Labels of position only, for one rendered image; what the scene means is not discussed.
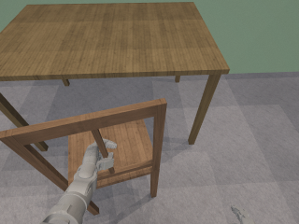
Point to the chair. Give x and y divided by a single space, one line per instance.
134 155

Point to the robot left forearm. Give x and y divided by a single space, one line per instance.
74 203

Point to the table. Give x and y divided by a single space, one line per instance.
108 40

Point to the left robot hand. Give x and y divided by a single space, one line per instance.
92 155

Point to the right robot hand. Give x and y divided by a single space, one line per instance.
242 215

